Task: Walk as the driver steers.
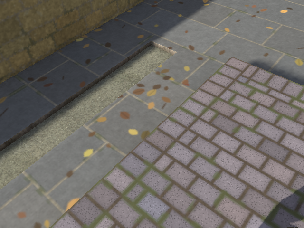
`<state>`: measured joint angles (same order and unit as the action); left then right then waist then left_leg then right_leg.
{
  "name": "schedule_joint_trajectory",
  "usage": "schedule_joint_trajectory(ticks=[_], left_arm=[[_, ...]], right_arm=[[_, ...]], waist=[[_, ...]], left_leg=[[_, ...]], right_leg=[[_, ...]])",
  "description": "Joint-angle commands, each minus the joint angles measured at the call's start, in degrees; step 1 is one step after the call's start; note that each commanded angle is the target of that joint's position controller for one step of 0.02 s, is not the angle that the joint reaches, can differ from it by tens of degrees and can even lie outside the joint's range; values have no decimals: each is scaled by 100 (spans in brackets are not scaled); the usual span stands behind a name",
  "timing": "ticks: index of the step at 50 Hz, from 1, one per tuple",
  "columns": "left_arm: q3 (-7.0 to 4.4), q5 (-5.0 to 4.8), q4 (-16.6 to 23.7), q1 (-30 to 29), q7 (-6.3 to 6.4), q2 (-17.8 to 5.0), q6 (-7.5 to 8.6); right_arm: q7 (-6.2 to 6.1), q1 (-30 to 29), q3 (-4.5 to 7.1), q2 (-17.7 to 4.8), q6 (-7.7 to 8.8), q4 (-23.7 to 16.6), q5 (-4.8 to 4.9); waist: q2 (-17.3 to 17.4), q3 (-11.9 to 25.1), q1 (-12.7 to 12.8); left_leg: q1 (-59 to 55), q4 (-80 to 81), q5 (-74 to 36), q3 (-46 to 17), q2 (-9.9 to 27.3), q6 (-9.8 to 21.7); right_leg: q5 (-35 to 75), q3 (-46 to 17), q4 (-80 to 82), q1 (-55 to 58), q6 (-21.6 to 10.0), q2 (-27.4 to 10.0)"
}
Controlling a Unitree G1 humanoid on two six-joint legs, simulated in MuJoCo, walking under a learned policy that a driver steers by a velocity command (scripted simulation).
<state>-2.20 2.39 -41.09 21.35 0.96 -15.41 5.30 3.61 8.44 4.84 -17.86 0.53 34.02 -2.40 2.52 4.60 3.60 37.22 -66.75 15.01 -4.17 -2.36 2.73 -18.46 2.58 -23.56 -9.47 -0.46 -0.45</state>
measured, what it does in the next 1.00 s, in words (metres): walks ahead, turning right: left foot, then right foot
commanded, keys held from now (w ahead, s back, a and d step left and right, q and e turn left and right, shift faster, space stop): w+shift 0.14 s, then w+e+shift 0.56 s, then shift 0.30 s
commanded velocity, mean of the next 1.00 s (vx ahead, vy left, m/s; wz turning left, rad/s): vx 0.84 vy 0.00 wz -0.37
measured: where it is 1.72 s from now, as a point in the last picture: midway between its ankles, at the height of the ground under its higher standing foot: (188, 150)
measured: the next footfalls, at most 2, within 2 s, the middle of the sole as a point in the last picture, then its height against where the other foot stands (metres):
left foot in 0.26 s outside the picture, level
right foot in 0.72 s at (173, 181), level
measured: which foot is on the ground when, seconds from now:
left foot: up 0.00-0.24, down 0.26-0.72, up 0.74-1.00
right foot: down 0.00-0.26, up 0.28-0.70, down 0.72-1.00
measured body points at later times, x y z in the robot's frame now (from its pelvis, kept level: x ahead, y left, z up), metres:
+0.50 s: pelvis +0.38 +0.09 +0.00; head +0.39 +0.09 +0.45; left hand +0.52 +0.35 -0.12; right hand +0.37 -0.19 -0.13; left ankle +0.31 +0.17 -0.74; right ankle +0.42 -0.05 -0.64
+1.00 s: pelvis +0.77 +0.02 +0.00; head +0.81 -0.01 +0.44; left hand +0.93 +0.25 -0.13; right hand +0.89 -0.28 -0.08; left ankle +0.99 +0.14 -0.68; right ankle +0.73 +0.03 -0.74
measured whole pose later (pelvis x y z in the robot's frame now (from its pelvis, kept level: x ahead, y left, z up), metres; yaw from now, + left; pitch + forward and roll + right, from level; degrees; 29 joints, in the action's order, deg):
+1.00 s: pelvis +0.77 +0.02 +0.00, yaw -26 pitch +0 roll +1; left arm -2.4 -1.0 -47.2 17.5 1.5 -14.0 3.3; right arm -1.1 1.4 1.7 -14.4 5.5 35.2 -0.4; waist 1.3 -5.6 3.3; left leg 38.3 -49.2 4.8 -5.1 4.8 -3.3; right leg -15.4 -1.2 -24.3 -8.4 -10.0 10.1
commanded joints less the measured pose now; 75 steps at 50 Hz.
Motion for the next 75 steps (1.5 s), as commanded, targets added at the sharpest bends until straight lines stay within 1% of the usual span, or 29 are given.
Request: schedule_joint_trajectory(ticks=[1,9,12,13,14,15,17,21,25,32,35,36,37,38,39,40,41,42,44,49,54,56,57,58,59,61,66,72,75], left_arm=[[-170,-28,56,350,-34,-682,182],[-189,-141,-626,812,-86,-881,123],[-290,-185,-808,726,-11,-1441,27],[-271,-200,-675,495,-13,-1346,44],[-15,-308,-234,791,-143,-174,57],[-128,-378,-100,341,-104,-614,82],[-133,-338,-68,-124,-108,-530,28],[-105,-178,-375,109,-300,-91,-351],[-58,-193,-20,-949,-452,-45,-501],[46,-220,331,-1841,-595,-277,-447],[-236,-259,-310,465,-424,-950,-508],[-413,-213,-684,1574,-292,-1210,-485],[-510,-327,-699,974,-142,-1239,-534],[-522,-71,-379,316,-179,-1781,-505],[-554,-122,-195,254,-139,-1573,-478],[-449,-140,-276,30,-63,-1185,-438],[-369,-164,-313,-272,-41,-932,-384],[-218,-338,56,-728,-198,-432,-101],[-239,-389,36,-1104,-212,-692,67],[-246,-349,-294,-426,198,-722,-167],[-198,-359,-231,-464,275,-473,-408],[-180,-187,39,-1093,249,-443,-372],[-57,-62,30,-156,186,113,-388],[-107,-334,-336,663,28,-366,-340],[-209,-439,-361,43,-11,-841,-422],[-199,-304,-175,-916,55,-704,-636],[85,-269,-308,-918,149,41,-783],[53,-157,-579,-1218,200,-351,-779],[-24,-151,-698,-1344,166,-542,-684]], right_arm=[[91,-605,-30,-240,34,-464,-46],[277,-1596,-284,-13,112,-702,44],[-41,665,-39,-453,181,-108,27],[-180,1802,126,-847,220,218,-81],[-272,2020,261,-1569,302,258,-245],[-283,2174,232,-1452,303,158,-162],[-279,1328,48,-708,333,408,-107],[-263,1125,-161,50,510,720,69],[-252,1237,-188,122,639,999,126],[-566,1657,-124,-577,570,1333,120],[-702,958,58,-1116,303,1108,3],[-641,644,75,-1095,224,1013,5],[-472,366,-59,-443,289,969,32],[-455,1508,-244,51,374,408,136],[-472,1176,-287,-205,499,344,109],[-470,1070,-288,-357,552,421,125],[-469,912,-283,-354,517,426,69],[-507,579,-133,-502,639,275,489],[-524,829,-87,-495,527,339,416],[-459,-392,-351,401,489,-58,159],[-410,-237,-120,-138,569,-93,265],[-325,1222,-54,-405,736,405,168],[-305,1128,-143,-503,749,381,-128],[-280,1001,-160,-246,726,330,-145],[-299,463,-145,-153,674,166,49],[-348,-77,-304,150,501,164,206],[-345,-153,-279,-17,274,403,107],[-418,137,-320,17,113,659,203],[-460,46,-286,-97,129,671,98]], waist=[[-784,-970,32],[-940,-1379,29],[-1232,41,-1233],[-1061,693,-1834],[900,1733,-1326],[677,2209,-1538],[-32,197,-902],[170,-704,-289],[267,-1306,-226],[117,-1140,-51],[496,14,1185],[36,313,1621],[-1426,-266,1105],[-1774,546,-170],[-762,1054,192],[16,-14,-130],[354,-527,-444],[589,-427,-420],[468,-586,-810],[-285,-227,-187],[-849,-137,-368],[-590,674,-1125],[955,1400,-492],[796,2056,-407],[181,1215,-513],[-634,332,-349],[315,176,-204],[406,-46,-291],[-258,-405,-398]], left_leg=[[1798,-89,-442,-304,175,-126],[-319,2689,-621,1144,320,327],[-3362,3197,-69,1120,-326,597],[-5253,3132,150,342,365,585],[-6790,3799,2781,-2390,2358,651],[-6120,4923,3128,-3956,2804,446],[-4266,5049,1824,-2328,2354,373],[-2812,5527,-75,-297,1690,36],[-2729,6044,-1488,1138,1348,-211],[-3974,5449,-6823,2266,1352,-437],[-3918,2623,-8530,2012,1684,-317],[-3124,475,-6863,1893,1420,-225],[-1439,-1771,88,1684,50,-261],[282,-3198,1536,646,-167,-462],[783,-3162,1206,38,-23,-399],[782,-2492,773,53,293,-364],[372,-1877,579,111,572,-373],[-48,-2008,778,-258,461,-417],[-654,-890,443,-201,873,-508],[-1405,2395,-1650,847,85,-662],[-1812,3956,-1983,829,-343,-457],[-3295,4685,-4542,81,557,176],[-5102,3619,-7903,-2051,2261,1431],[-5291,3944,-6526,-3265,2745,2152],[-4686,4069,-5191,-2727,2549,2020],[-3150,4595,-2835,-1986,1945,1488],[-1838,4932,-2548,-617,948,963],[-1553,5128,1258,-909,901,435],[-1809,4724,1032,-332,498,56]], right_leg=[[-960,-1541,1734,860,-697,-1344],[3002,8,2177,762,-697,-1325],[6870,184,-802,585,-629,-1389],[5145,142,-2595,-877,-568,-1078],[-444,-155,-4918,-2835,-476,-133],[-626,-1046,-5786,-2967,-640,79],[516,-807,-5655,-3266,-617,-441],[747,-742,-5350,-2807,-488,-782],[1675,-352,-4680,-3471,-462,-674],[2277,1057,-2111,-2160,-1000,232],[1115,813,-2109,160,-1358,630],[1039,184,-1291,1457,-1606,546],[1659,-672,-904,1947,-1649,113],[3846,-3326,-902,3065,-2702,-1242],[2875,-4313,150,3138,-3005,-1658],[2773,-3851,549,1979,-2657,-1632],[3314,-3242,586,969,-2359,-1478],[3201,-3405,777,399,-2242,-1391],[3808,-2306,750,-549,-1780,-968],[5311,-575,204,-678,-858,361],[5284,-1063,-1025,257,-400,-28],[3631,-950,-3339,242,-110,137],[-2148,-1232,-5111,-1617,260,1027],[-2072,-2302,-5586,-1987,146,985],[-1793,-2086,-5821,-2401,229,705],[-1211,-1426,-5301,-2314,351,287],[-827,-566,-2544,-813,540,-12],[647,-627,-568,-6,120,-149],[-110,-829,-397,-761,-214,-167]])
